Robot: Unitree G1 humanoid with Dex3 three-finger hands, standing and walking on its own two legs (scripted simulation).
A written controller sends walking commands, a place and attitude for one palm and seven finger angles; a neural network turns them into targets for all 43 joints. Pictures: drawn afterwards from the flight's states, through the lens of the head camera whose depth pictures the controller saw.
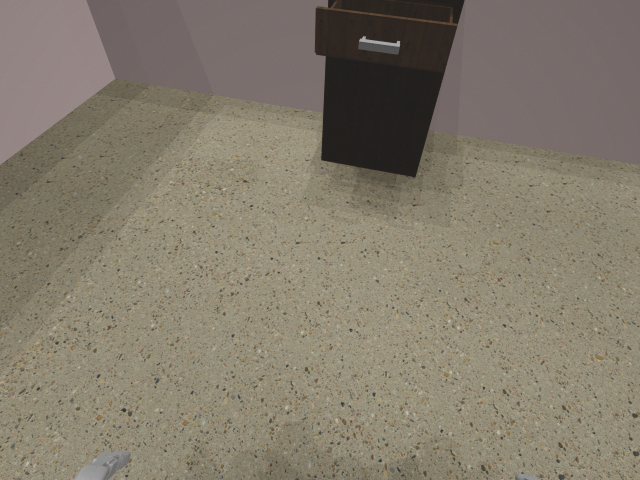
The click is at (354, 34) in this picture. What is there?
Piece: drawer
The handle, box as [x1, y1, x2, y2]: [358, 36, 399, 54]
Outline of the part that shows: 359,40 358,48 396,54 398,52 399,41 397,41 396,43 367,40 365,36 363,36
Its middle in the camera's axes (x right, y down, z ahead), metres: +0.19 -0.63 +1.24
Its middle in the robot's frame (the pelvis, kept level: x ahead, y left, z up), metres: +1.36 -0.12 -0.02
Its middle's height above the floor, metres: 0.74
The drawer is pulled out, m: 0.29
